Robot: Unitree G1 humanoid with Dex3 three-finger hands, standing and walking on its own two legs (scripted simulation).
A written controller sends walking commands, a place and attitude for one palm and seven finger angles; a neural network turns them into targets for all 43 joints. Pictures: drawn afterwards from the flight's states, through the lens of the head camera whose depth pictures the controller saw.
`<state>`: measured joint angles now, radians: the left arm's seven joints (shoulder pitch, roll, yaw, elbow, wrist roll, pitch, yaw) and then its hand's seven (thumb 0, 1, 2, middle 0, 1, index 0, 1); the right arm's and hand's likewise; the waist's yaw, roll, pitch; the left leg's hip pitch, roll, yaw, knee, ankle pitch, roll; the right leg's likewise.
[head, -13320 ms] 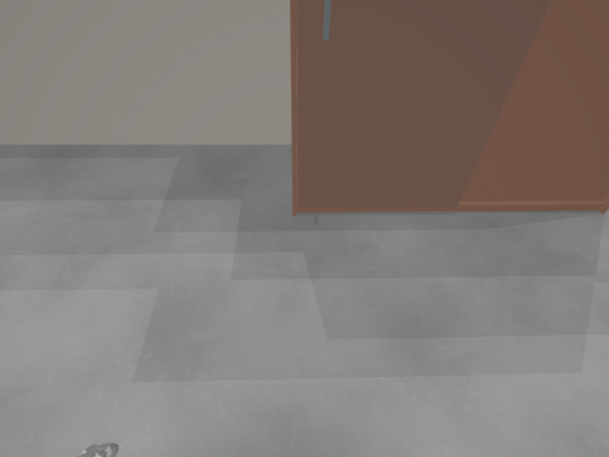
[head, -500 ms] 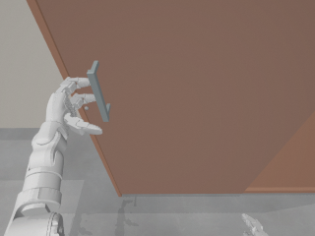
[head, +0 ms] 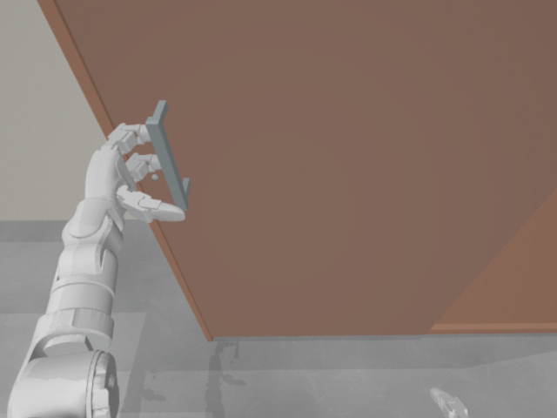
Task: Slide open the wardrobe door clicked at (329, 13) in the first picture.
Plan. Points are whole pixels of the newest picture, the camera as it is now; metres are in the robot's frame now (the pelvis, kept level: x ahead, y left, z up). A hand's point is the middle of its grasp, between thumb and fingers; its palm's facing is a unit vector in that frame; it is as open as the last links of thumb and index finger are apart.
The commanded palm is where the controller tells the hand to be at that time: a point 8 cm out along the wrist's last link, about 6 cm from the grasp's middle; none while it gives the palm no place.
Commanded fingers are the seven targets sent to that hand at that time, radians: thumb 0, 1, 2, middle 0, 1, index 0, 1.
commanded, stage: slide the fingers in behind the handle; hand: left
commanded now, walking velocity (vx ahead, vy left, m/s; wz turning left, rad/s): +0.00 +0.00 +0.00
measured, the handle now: (172, 160) +0.45 +0.19 +0.13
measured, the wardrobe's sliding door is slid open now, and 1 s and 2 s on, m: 0.00 0.00 0.00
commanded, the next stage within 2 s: grip the handle and tug to test in 1.86 s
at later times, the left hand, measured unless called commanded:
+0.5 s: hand (160, 182) +0.40 +0.19 +0.13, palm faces +0.05 -1.00 +0.01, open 14.0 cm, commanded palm +0.37 +0.24 +0.14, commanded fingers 0.00 -0.50 0.30 -0.30 -1.20 -0.30 -1.20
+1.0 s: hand (170, 186) +0.39 +0.17 +0.14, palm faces +0.05 -1.00 +0.01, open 14.0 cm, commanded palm +0.36 +0.22 +0.14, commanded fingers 0.00 -0.50 0.30 -0.30 -1.20 -0.30 -1.20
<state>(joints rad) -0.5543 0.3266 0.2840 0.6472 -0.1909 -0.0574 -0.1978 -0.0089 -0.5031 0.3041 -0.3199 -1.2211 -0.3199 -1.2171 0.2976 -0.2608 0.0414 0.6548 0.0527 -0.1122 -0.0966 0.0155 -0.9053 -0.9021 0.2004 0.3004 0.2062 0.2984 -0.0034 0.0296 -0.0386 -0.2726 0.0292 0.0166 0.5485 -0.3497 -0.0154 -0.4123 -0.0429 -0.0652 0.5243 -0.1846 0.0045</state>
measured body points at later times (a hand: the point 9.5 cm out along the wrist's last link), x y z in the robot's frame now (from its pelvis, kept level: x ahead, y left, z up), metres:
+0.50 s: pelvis +0.00 +0.00 +0.00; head +0.02 -0.01 +0.45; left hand +0.39 +0.25 +0.14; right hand +0.12 -0.25 -0.11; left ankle -0.04 +0.13 -0.73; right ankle +0.05 -0.13 -0.73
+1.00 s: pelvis +0.01 +0.00 +0.00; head +0.02 -0.01 +0.45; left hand +0.38 +0.23 +0.14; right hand +0.16 -0.23 -0.10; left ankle -0.04 +0.13 -0.73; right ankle +0.05 -0.13 -0.73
